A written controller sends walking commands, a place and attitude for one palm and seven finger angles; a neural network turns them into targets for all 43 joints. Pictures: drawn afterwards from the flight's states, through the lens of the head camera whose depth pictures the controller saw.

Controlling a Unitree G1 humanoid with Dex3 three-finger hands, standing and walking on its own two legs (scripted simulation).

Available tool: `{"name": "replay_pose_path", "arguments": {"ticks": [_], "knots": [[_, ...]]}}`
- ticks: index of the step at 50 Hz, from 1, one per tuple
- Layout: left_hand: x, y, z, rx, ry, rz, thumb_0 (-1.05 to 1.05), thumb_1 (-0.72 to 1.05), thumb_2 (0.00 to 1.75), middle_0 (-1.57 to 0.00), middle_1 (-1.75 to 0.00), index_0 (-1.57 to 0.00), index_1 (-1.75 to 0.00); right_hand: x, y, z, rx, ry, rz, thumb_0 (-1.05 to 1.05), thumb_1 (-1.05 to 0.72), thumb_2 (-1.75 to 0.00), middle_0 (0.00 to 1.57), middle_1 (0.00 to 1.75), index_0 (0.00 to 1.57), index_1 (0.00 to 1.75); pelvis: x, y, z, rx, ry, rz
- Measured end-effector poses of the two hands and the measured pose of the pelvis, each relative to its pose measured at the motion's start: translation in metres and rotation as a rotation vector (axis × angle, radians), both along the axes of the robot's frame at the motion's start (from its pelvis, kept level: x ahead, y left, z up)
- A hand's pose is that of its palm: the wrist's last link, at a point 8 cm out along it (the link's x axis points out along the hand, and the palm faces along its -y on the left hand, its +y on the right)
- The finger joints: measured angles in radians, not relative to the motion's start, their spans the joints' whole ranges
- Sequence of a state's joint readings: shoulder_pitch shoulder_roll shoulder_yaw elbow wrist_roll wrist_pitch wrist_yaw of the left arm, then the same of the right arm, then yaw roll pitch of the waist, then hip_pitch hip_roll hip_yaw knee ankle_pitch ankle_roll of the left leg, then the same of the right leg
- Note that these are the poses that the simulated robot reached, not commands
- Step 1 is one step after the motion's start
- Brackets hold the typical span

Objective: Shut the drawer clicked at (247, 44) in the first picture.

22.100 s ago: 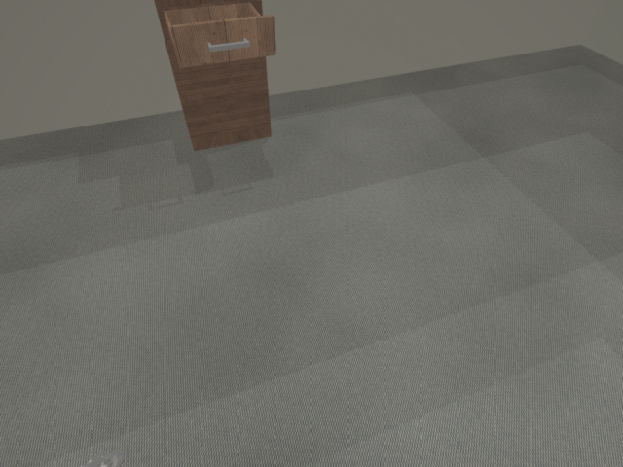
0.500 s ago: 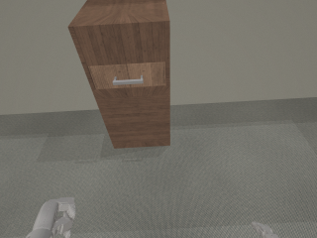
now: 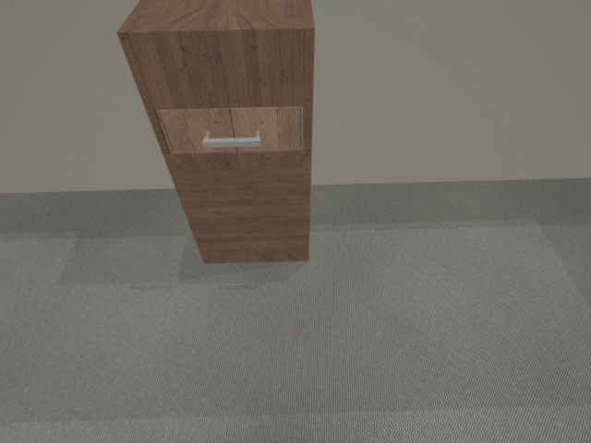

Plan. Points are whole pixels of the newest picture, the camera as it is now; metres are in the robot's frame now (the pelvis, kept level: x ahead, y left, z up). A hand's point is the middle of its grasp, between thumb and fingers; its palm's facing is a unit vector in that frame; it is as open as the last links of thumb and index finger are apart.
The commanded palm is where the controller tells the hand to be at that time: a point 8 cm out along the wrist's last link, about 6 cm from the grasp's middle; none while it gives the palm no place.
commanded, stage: let the arm hang, fingers relaxed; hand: left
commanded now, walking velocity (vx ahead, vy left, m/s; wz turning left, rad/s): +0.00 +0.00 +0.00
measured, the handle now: (232, 138) +0.86 +0.23 -0.12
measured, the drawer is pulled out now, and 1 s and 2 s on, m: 0.00 0.00 0.00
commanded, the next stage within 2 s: look to check the result in 0.44 s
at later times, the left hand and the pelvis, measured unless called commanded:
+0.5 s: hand out of the picture +0.02 +0.16 -0.17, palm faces +0.03 -0.98 -0.20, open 7.3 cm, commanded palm none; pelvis +0.02 -0.01 +0.00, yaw -1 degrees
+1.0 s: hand out of the picture +0.01 +0.16 -0.17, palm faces +0.03 -0.98 -0.20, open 7.3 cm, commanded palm none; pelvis +0.03 -0.01 +0.00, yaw -1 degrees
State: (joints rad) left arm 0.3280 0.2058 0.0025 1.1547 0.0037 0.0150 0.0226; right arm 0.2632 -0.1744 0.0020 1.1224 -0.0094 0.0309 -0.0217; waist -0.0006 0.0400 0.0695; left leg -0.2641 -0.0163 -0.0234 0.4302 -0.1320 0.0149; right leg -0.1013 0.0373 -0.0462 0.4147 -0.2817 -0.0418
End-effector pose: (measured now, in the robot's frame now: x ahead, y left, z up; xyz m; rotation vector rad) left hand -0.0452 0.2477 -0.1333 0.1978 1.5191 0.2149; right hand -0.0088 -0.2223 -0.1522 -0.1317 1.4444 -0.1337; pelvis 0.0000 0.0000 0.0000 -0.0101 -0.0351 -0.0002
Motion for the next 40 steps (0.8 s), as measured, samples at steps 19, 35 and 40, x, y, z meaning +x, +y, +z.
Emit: {"name": "replay_pose_path", "arguments": {"ticks": [19,35,40], "knots": [[0.064,-0.038,-0.011,-0.071,-0.138,-0.023,0.0,0.92,0.9,-0.2,-0.3,-0.21,-0.3,0.016,0.0,0.002,-0.006,-0.033,-0.032,0.01,-0.91,-0.9,0.2,0.3,0.2,0.3,0.016,-0.006,0.0,0.01,0.0,-0.011],[0.049,-0.034,-0.007,-0.048,-0.072,-0.002,0.0,0.91,0.9,-0.2,-0.3,-0.2,-0.3,0.022,-0.002,0.0,0.001,-0.015,-0.029,0.0,-0.91,-0.9,0.2,0.3,0.2,0.3,0.024,-0.009,0.001,0.013,0.005,-0.013],[0.047,-0.036,-0.007,-0.048,-0.063,0.001,0.0,0.91,0.9,-0.2,-0.3,-0.2,-0.3,0.026,-0.004,0.0,-0.001,-0.017,-0.028,0.0,-0.91,-0.9,0.2,0.3,0.2,0.3,0.026,-0.011,0.001,0.015,0.005,-0.015]]}}
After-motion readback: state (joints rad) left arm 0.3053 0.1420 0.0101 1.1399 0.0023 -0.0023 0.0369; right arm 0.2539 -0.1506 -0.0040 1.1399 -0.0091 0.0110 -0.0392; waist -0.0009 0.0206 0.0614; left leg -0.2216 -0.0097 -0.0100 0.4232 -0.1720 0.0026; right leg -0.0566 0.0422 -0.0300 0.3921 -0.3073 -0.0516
